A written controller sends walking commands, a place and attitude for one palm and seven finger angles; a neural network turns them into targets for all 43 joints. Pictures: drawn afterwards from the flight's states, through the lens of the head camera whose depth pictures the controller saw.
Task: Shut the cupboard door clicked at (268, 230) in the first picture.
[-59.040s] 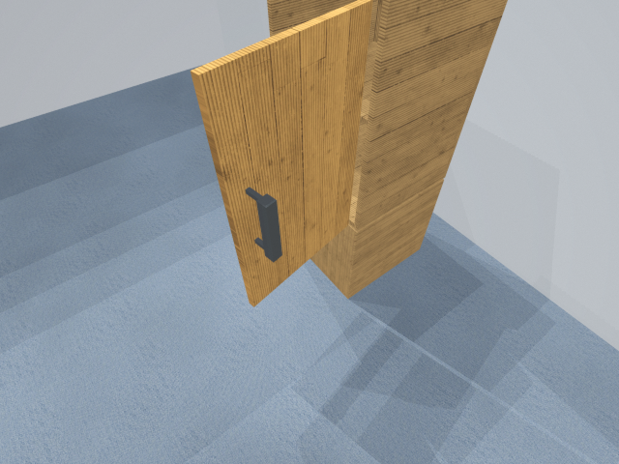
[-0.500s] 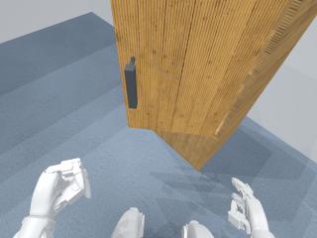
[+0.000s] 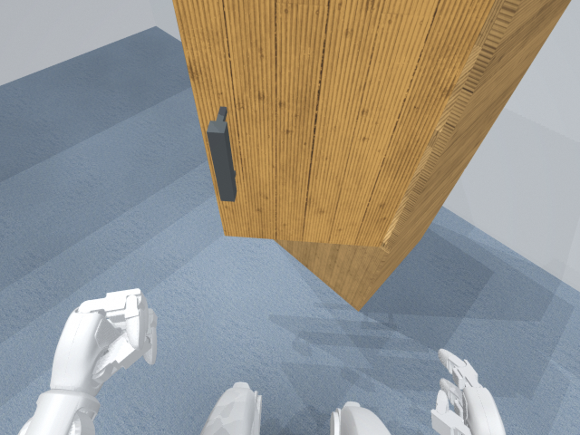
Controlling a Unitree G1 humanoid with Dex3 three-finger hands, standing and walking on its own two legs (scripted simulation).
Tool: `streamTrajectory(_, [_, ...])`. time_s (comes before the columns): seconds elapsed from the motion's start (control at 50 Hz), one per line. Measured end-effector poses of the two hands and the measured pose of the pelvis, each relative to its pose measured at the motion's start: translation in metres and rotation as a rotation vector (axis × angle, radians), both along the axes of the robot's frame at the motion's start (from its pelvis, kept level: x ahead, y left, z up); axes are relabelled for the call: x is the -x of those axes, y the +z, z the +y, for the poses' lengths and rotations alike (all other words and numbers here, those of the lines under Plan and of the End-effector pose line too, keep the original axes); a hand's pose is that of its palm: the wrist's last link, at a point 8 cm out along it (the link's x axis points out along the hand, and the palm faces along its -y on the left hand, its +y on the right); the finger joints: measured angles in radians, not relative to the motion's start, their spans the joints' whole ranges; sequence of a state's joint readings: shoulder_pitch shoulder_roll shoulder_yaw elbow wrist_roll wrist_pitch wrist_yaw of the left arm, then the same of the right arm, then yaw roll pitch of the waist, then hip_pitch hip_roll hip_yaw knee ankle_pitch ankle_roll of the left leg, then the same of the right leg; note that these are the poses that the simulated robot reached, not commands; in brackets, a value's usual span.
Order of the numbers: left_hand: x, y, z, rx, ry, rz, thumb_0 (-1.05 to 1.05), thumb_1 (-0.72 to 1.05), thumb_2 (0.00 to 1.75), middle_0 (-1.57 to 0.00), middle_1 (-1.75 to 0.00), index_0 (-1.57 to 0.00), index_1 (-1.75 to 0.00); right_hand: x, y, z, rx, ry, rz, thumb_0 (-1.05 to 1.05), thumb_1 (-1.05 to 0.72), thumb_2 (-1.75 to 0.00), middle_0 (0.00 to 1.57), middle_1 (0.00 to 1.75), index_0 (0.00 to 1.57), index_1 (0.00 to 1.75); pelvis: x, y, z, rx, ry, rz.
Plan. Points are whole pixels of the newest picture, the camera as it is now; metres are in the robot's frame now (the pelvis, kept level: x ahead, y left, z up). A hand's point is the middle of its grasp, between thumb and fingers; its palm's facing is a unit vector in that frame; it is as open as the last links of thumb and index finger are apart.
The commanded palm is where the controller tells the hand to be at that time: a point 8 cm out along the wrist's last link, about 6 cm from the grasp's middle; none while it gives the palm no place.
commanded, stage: raise the hand and make a fist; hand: left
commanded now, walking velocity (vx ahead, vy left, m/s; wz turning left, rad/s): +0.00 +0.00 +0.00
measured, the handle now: (225, 156) +0.53 +0.14 +0.05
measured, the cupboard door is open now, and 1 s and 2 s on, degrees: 40 40 38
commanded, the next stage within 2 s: bring the fist close to the handle in 0.12 s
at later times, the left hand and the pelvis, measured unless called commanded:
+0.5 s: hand (175, 301) +0.27 +0.17 +0.05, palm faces -0.05 -1.00 -0.02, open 3.1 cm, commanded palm +0.27 +0.22 +0.05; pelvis +0.00 -0.01 -0.01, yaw +0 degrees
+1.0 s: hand (221, 233) +0.37 +0.13 +0.06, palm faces -0.04 -1.00 -0.02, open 3.1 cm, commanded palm +0.36 +0.18 +0.05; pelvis +0.00 +0.00 +0.01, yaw +0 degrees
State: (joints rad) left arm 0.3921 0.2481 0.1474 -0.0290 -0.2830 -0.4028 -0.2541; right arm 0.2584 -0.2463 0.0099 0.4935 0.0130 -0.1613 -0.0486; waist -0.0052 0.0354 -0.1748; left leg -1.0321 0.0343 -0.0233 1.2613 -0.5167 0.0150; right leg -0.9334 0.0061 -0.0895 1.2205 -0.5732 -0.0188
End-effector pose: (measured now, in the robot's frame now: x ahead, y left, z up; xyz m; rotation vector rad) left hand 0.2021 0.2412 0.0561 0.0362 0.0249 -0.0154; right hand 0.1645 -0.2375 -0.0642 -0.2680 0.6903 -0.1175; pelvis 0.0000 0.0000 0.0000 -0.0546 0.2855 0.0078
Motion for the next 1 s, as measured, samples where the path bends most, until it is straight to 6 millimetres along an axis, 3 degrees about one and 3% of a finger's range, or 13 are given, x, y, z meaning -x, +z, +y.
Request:
streamTrajectory(0.32, [-0.004, 0.0, -0.009, -0.003, -0.002, -0.018, 0.01, 0.9, 0.9, -1.3, -1.5, -1.3, -1.5, -0.013, -0.002, 0.0, -0.016, 0.028, -0.024, 0.02, -0.9, -0.9, 0.2, 0.3, 0.2, 0.3, -0.001, -0.003, -0.007, -0.004, 0.005, 0.002])
streamTrajectory(0.58, [-0.073, -0.001, -0.028, 0.02, -0.046, -0.036, 0.02, 0.9, 0.9, -1.3, -1.5, -1.3, -1.5, 0.005, -0.011, -0.004, -0.016, -0.001, 0.051, 0.02, -0.9, -0.9, 0.2, 0.3, 0.2, 0.3, 0.0, -0.001, -0.006, -0.007, -0.001, 0.013])
streamTrajectory(1.0, [-0.15, 0.002, -0.061, 0.013, -0.027, -0.054, 0.01, 0.9, 0.9, -1.3, -1.5, -1.3, -1.5, 0.039, -0.02, -0.016, -0.022, -0.067, 0.222, 0.01, -0.9, -0.9, 0.2, 0.3, 0.2, 0.3, -0.004, 0.009, -0.004, -0.028, -0.016, 0.027])
